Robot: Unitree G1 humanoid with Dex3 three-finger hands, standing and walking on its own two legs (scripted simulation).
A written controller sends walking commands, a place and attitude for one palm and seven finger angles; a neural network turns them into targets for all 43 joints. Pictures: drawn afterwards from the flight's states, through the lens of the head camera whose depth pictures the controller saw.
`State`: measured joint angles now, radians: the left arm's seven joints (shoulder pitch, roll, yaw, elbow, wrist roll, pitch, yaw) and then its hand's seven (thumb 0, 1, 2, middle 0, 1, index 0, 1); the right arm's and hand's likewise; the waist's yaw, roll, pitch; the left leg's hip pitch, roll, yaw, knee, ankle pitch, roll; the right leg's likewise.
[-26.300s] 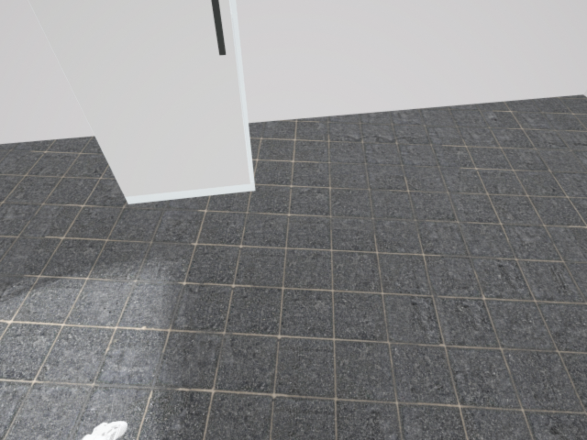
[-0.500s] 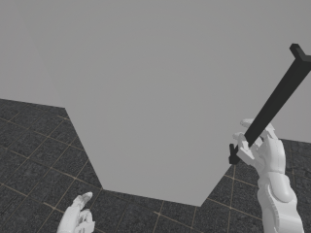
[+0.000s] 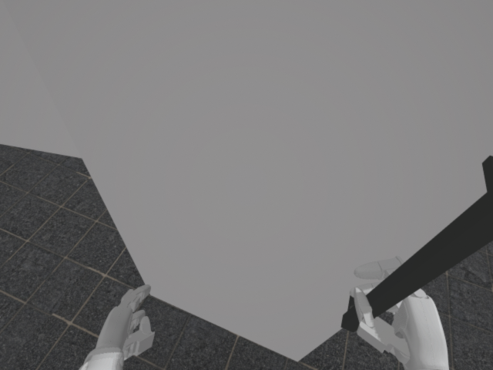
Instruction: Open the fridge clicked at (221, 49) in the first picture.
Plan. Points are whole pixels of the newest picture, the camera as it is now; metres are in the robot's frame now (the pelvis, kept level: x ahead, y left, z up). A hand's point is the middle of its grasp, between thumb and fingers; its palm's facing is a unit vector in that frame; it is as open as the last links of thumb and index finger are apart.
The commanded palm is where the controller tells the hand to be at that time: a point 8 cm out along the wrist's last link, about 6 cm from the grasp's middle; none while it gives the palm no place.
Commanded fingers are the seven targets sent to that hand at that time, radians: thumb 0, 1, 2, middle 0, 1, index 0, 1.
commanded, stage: walk backward, drawing the door open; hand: right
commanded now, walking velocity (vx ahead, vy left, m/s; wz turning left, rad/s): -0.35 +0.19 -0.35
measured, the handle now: (399, 269) +0.24 -0.16 +0.13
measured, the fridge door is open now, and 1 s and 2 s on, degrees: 13 35 58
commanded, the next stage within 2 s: none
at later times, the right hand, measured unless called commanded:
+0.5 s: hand out of the picture +0.10 -0.08 +0.07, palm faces +0.17 +0.98 -0.11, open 6.0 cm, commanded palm +0.06 -0.12 +0.09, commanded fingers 0.00 -0.90 -0.90 0.45 1.40 0.45 1.40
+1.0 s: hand out of the picture +0.03 -0.01 +0.08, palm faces +0.54 +0.81 -0.24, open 6.3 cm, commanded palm -0.02 -0.03 +0.09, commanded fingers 0.00 -0.90 -0.90 0.45 1.40 0.45 1.40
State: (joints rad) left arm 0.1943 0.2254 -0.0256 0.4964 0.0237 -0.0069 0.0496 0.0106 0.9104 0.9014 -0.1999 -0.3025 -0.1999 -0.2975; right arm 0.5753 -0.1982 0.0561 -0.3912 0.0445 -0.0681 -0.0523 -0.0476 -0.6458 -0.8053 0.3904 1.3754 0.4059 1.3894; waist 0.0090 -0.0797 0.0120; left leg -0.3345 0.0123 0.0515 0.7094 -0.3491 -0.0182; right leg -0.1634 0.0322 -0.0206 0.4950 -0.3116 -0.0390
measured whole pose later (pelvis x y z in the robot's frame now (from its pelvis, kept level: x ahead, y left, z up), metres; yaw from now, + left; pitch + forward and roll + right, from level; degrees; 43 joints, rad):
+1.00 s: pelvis -0.12 +0.25 +0.00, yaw -31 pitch +1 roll +0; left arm 0.11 0.17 0.03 0.65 0.00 -0.11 0.06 0.01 0.91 0.90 -0.20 -0.30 -0.20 -0.30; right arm 0.28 -0.21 -0.01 -0.31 0.00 -0.08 -0.08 0.01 -0.63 -0.79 0.44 1.40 0.33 1.40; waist 0.03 -0.03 0.13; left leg -0.21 -0.01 0.06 0.46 -0.28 0.04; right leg -0.49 0.00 0.07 0.99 -0.47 0.04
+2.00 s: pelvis +0.02 +0.51 +0.02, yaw -71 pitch -1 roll +7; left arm 0.18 0.11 -0.03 0.61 0.01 -0.12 0.07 0.01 0.91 0.90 -0.20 -0.30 -0.20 -0.30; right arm 0.18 -0.31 -0.08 -0.30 0.01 -0.06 -0.07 0.05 -0.66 -0.77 0.45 1.40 0.40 1.40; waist -0.01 0.00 0.17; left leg -0.50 -0.01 0.03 0.98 -0.33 -0.07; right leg -0.23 -0.10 0.05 0.40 -0.16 -0.02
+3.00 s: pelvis +0.03 +0.64 +0.01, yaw -80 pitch -1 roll +3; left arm 0.21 0.12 -0.08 0.70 -0.01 -0.07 0.06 0.00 0.91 0.90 -0.21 -0.30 -0.21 -0.30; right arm -0.37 -0.27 -0.02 0.35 0.04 -0.09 -0.08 0.08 -0.68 -0.80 0.45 1.40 0.39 1.40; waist -0.02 -0.01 0.10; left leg -0.33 -0.01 0.06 0.65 -0.33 -0.01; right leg -0.18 -0.04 -0.01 0.43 -0.23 -0.03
